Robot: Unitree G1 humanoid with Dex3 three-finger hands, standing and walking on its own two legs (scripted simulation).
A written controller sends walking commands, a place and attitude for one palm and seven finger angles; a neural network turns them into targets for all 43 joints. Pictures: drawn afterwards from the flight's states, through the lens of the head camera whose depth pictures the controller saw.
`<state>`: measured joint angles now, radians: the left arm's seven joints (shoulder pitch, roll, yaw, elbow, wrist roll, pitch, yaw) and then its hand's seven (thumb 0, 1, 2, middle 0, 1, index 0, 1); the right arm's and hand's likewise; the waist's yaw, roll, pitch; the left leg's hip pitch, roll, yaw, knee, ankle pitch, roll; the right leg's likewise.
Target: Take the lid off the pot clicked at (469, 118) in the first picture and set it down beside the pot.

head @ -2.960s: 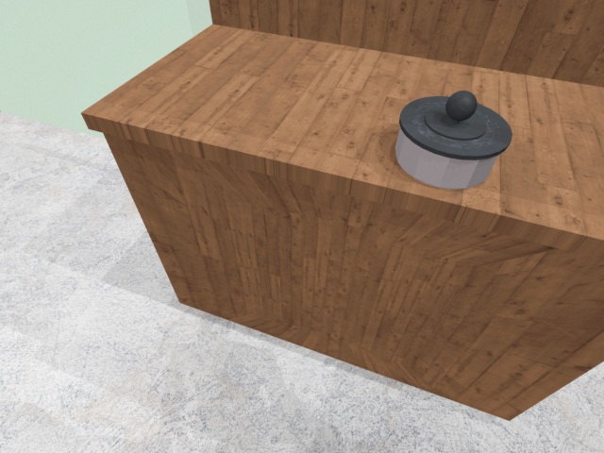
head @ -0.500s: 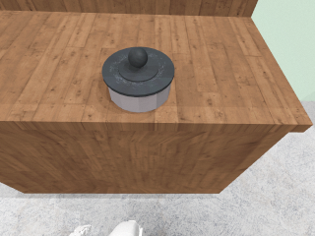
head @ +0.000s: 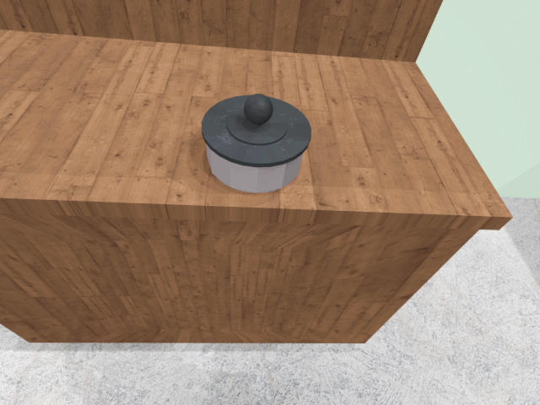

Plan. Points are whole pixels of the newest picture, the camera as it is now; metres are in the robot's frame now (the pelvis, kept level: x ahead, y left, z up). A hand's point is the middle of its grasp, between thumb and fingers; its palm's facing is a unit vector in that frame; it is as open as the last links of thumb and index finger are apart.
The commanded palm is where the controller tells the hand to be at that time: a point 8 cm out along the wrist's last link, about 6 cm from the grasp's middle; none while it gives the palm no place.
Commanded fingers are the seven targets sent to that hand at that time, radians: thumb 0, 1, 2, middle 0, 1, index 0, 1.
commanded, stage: come to a stop and stand still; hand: left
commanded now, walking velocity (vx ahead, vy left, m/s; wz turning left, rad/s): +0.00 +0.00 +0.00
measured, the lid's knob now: (258, 109) +0.53 +0.06 +0.16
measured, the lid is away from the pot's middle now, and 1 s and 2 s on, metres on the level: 0.00 0.00 0.00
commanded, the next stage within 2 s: look again from close up in 0.36 s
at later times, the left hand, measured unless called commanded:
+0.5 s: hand out of the picture -0.04 +0.13 -0.19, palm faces +0.03 -0.99 -0.16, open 7.4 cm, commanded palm none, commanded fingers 0.00 0.90 0.90 -0.20 -0.30 -0.20 -0.30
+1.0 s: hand out of the picture +0.04 +0.17 -0.19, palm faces +0.01 -0.98 -0.21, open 7.4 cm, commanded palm none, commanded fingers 0.00 0.90 0.90 -0.20 -0.30 -0.20 -0.30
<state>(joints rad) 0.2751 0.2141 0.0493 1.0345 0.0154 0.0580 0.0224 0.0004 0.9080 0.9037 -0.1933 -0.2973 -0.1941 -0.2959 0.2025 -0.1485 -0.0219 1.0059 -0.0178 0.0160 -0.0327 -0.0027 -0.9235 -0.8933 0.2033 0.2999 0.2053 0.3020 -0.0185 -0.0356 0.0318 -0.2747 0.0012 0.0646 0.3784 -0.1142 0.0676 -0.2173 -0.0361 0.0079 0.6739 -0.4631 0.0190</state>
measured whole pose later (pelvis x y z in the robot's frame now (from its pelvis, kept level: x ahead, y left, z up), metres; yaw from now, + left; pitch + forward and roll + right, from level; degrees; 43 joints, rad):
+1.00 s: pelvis +0.01 -0.02 -0.02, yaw -1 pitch +0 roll -1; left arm 0.31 0.19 0.01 1.00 0.02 -0.02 0.05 0.00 0.91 0.90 -0.20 -0.30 -0.20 -0.30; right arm 0.20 -0.17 -0.01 1.01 0.00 -0.02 -0.01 0.01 -0.92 -0.89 0.20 0.30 0.20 0.30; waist 0.00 -0.02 0.02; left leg -0.35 0.01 0.07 0.60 -0.25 0.04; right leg -0.15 -0.02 0.02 0.55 -0.40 0.03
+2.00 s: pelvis -0.02 -0.04 +0.00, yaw +1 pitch -6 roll -1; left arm 0.64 0.28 0.16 -0.26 -0.03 -0.06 0.07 0.01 0.90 0.90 -1.15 -1.33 -1.15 -1.33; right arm 0.19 -0.22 0.02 0.57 0.00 -0.15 -0.08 0.01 -0.91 -0.89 0.20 0.30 0.20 0.30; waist 0.08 0.04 0.03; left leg -0.20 0.02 0.01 0.42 -0.12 0.01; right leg 0.01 0.01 -0.04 0.36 -0.28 0.00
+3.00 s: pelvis +0.00 -0.04 +0.00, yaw -1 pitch -6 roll -1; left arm 0.46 0.35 0.36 -0.56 -0.06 -0.18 0.07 0.01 0.89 0.90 -1.30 -1.50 -1.31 -1.50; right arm 0.18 -0.21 0.03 0.63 -0.02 -0.15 -0.06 0.02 -0.91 -0.89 0.20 0.30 0.20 0.30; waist 0.08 0.06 0.05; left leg -0.15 0.03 0.05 0.40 -0.14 0.01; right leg 0.06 0.01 -0.01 0.32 -0.27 0.00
